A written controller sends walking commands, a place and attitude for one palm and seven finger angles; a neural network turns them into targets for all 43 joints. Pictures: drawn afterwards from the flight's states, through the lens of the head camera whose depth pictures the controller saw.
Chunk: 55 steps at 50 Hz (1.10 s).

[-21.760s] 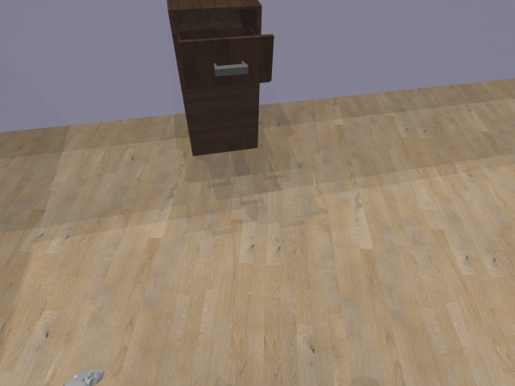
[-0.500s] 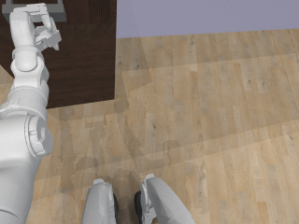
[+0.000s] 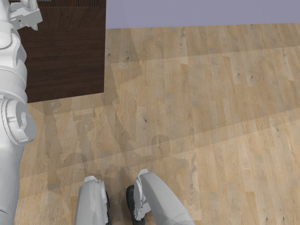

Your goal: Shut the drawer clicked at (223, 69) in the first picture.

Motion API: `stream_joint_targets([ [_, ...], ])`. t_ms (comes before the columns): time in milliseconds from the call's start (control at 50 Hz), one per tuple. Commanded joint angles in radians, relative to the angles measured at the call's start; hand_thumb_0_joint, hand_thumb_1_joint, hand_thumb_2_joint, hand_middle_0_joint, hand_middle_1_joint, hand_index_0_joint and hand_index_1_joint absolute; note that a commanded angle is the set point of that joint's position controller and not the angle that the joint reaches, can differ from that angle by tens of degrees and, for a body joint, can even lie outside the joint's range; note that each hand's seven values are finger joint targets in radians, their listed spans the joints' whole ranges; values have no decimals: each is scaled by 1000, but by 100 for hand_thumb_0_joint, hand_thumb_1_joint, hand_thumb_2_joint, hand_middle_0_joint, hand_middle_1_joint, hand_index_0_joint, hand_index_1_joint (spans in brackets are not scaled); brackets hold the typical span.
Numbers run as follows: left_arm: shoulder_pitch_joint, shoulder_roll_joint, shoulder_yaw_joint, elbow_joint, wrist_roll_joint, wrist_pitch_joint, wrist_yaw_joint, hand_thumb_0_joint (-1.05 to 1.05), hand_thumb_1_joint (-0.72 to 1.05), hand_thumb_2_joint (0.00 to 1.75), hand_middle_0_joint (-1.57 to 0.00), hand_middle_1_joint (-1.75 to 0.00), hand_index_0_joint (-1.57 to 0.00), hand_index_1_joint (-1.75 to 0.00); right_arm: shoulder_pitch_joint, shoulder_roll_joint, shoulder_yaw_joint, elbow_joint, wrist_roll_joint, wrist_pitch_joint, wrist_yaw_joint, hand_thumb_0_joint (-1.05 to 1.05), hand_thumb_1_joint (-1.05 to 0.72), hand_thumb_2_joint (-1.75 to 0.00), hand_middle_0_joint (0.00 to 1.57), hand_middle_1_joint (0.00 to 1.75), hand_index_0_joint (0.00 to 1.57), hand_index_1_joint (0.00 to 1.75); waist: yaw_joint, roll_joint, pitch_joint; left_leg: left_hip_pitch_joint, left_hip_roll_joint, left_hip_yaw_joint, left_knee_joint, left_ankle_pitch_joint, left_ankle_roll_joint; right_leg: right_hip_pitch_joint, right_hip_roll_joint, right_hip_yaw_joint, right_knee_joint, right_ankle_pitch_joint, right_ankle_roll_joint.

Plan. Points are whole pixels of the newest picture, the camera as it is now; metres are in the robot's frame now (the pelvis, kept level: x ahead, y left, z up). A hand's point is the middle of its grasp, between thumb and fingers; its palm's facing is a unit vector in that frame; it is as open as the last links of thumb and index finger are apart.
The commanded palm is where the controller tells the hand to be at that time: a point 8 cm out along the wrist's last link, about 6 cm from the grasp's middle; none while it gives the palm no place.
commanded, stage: push the drawer shut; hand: left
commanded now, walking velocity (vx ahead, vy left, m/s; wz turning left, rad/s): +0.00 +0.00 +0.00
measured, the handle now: out of the picture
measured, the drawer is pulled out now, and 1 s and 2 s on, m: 0.00 0.00 0.00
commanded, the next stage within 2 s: pull the fist back off the drawer in 0.08 s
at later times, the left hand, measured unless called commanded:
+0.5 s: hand (32, 7) +0.61 +0.17 +0.07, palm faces +0.11 -0.99 -0.04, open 3.6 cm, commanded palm +0.61 +0.16 +0.07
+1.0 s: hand (39, 9) +0.60 +0.15 +0.08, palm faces +0.13 -0.99 -0.03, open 3.3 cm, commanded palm +0.56 +0.19 +0.08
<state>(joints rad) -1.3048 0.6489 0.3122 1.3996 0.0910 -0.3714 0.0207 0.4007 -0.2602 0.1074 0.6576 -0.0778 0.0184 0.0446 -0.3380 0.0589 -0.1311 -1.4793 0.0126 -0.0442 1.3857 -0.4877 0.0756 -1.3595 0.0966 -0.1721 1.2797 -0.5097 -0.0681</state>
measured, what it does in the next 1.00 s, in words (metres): stands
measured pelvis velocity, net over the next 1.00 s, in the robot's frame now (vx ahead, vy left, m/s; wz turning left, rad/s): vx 0.03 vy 0.00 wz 0.00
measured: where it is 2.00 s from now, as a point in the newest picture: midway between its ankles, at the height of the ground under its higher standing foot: (120, 216)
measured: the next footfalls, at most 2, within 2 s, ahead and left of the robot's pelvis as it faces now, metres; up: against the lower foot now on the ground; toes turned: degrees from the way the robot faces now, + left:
none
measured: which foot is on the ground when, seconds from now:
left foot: down 0.00-1.00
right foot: down 0.00-1.00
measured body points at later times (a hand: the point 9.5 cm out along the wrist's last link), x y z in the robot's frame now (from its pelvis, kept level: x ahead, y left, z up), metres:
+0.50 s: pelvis +0.00 +0.01 +0.00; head +0.19 +0.06 +0.40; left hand +0.60 +0.22 +0.08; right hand -0.06 -0.24 -0.08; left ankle +0.06 +0.07 -0.59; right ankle +0.04 -0.09 -0.59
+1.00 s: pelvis +0.03 +0.00 +0.02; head +0.21 +0.03 +0.44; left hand +0.59 +0.21 +0.08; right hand +0.01 -0.25 -0.08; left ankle +0.06 +0.07 -0.59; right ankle +0.04 -0.09 -0.59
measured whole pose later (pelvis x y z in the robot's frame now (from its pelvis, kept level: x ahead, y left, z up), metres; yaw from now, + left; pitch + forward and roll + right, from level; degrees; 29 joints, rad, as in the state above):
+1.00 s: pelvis +0.03 +0.00 +0.02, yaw +0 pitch +31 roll -6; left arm -1.08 0.49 0.37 1.25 0.03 -0.40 0.03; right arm 0.41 -0.26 0.06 0.63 -0.07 0.06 0.09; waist -0.26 0.07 -0.15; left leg -1.32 0.02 -0.01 1.31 -0.53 0.07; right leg -1.22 0.11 -0.12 1.22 -0.54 -0.07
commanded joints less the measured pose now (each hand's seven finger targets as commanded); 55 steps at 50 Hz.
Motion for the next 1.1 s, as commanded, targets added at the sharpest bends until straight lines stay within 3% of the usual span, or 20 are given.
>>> stream_joint_targets([
  [0, -712, 161, -6, -313, -28, -79, 35, 0, 90, 90, -140, -160, -140, -160, 242, -235, -71, 9, 4, -14, -21, 0, -90, -90, 20, 30, 20, 30, -91, 355, -554, 685, 52, -177, -184, 103, -29, 19, -18, 134, -177, 65, 32],
  [100, -725, 197, 21, -321, -31, -78, 39, 0, 90, 90, -140, -160, -140, -160, 251, -242, -69, 15, 4, -32, -25, 0, -90, -90, 20, 30, 20, 30, -88, 340, -572, 686, 56, -186, -188, 95, -30, 24, -18, 130, -174, 64, 34],
  [120, -735, 165, -3, -325, -32, -80, 37, 0, 90, 90, -140, -160, -140, -160, 254, -239, -70, 17, 4, -36, -24, 0, -90, -90, 20, 30, 20, 30, -98, 359, -570, 711, 57, -194, -196, 101, -33, 0, -17, 126, -172, 67, 34],
  [200, -712, 198, 22, -297, -33, -71, 41, 0, 90, 90, -140, -160, -140, -160, 252, -244, -65, 16, 3, -45, -27, 0, -90, -90, 20, 30, 20, 30, -92, 308, -531, 638, 55, -181, -196, 49, -26, 33, -18, 135, -181, 41, 36],
  [240, -723, 172, 6, -311, -29, -77, 40, 0, 90, 90, -140, -160, -140, -160, 255, -244, -70, 13, 2, -46, -21, 0, -90, -90, 20, 30, 20, 30, -90, 345, -552, 689, 57, -202, -200, 67, -34, -5, -19, 123, -169, 53, 32],
  [380, -693, 179, 37, -288, -23, -69, 44, 0, 90, 90, -140, -160, -140, -160, 266, -246, -75, 7, -4, -35, -8, 0, -90, -90, 20, 30, 20, 30, -74, 312, -526, 665, 55, -210, -197, 63, -36, -2, -19, 118, -162, 55, 30],
  [400, -682, 190, 53, -281, -25, -64, 46, 0, 90, 90, -140, -160, -140, -160, 268, -246, -77, 6, -4, -34, -7, 0, -90, -90, 20, 30, 20, 30, -69, 288, -535, 650, 53, -203, -192, 57, -32, 13, -19, 122, -165, 51, 31],
  [420, -692, 179, 40, -306, -20, -71, 41, 0, 90, 90, -140, -160, -140, -160, 272, -245, -79, 5, -5, -34, -5, 0, -90, -90, 20, 30, 20, 30, -66, 327, -551, 691, 57, -216, -200, 81, -39, 0, -20, 116, -157, 64, 29],
  [460, -669, 180, 52, -295, -18, -68, 40, 0, 90, 90, -140, -160, -140, -160, 271, -246, -82, 2, -5, -27, 1, 0, -90, -90, 20, 30, 20, 30, -49, 330, -552, 706, 59, -227, -202, 87, -46, -8, -20, 112, -153, 70, 27],
  [520, -637, 131, 36, -311, -27, -64, 34, 0, 90, 90, -140, -160, -140, -160, 275, -239, -89, 1, -6, -22, 9, 0, -90, -90, 20, 30, 20, 30, -45, 319, -558, 730, 59, -227, -203, 112, -43, 0, -20, 110, -156, 83, 29],
  [560, -601, 153, 59, -331, -31, -66, 31, 0, 90, 90, -140, -160, -140, -160, 271, -243, -93, -6, -4, -16, 11, 0, -90, -90, 20, 30, 20, 30, -22, 316, -580, 745, 62, -230, -205, 132, -50, 15, -21, 110, -154, 92, 28],
  [600, -560, 99, 31, -340, -39, -64, 27, 0, 90, 90, -140, -160, -140, -160, 263, -234, -96, -9, -2, -10, 18, 0, -90, -90, 20, 30, 20, 30, -15, 317, -585, 755, 58, -219, -206, 152, -49, 29, -20, 110, -159, 102, 27],
  [660, -500, 82, 35, -380, -46, -77, 25, 0, 90, 90, -140, -160, -140, -160, 262, -232, -104, -12, 0, 0, 23, 0, -90, -90, 20, 30, 20, 30, 5, 308, -604, 802, 62, -221, -210, 218, -55, 50, -19, 108, -161, 134, 27],
  [760, -352, 65, 55, -422, -61, -94, 27, 0, 90, 90, -140, -160, -140, -160, 249, -217, -111, -27, 7, 20, 33, 0, -90, -90, 20, 30, 20, 30, 50, 270, -627, 803, 49, -161, -205, 332, -52, 159, -13, 116, -181, 186, 26],
  [860, -300, 58, 59, -359, -59, -89, 33, 0, 90, 90, -140, -160, -140, -160, 250, -207, -111, -24, 10, 42, 32, 0, -90, -90, 20, 30, 20, 30, 34, 175, -524, 676, 35, -98, -189, 332, -29, 249, -11, 138, -211, 226, 35],
  [920, -267, 58, 76, -402, -75, -113, 23, 0, 90, 90, -140, -160, -140, -160, 243, -198, -116, -39, 12, 47, 30, 0, -90, -90, 20, 30, 20, 30, 59, 175, -577, 678, 27, -77, -184, 390, -28, 318, -12, 152, -202, 307, 34],
  [960, -249, 53, 82, -396, -85, -126, 14, 0, 90, 90, -140, -160, -140, -160, 241, -193, -118, -34, 13, 52, 30, 0, -90, -90, 20, 30, 20, 30, 59, 151, -577, 663, 24, -63, -171, 426, -27, 353, -13, 161, -201, 365, 38],
  [1020, -60, 144, 173, -582, -114, -151, -7, 0, 90, 90, -140, -160, -140, -160, 217, -190, -129, -95, 28, 65, 30, 0, -90, -90, 20, 30, 20, 30, 176, 189, -763, 757, 11, -31, -220, 537, -37, 573, -17, 184, -209, 534, 33],
  [1040, 16, 104, 143, -637, -120, -149, -17, 0, 90, 90, -140, -160, -140, -160, 201, -178, -131, -115, 38, 69, 35, 0, -90, -90, 20, 30, 20, 30, 200, 228, -800, 817, 7, -26, -245, 587, -44, 608, -19, 181, -220, 578, 32],
  [1080, 117, 28, 87, -760, -141, -128, -35, 0, 90, 90, -140, -160, -140, -160, 182, -166, -139, -133, 55, 73, 41, 0, -90, -90, 20, 30, 20, 30, 209, 206, -801, 886, 7, -14, -276, 640, -43, 669, -18, 180, -258, 648, 38],
])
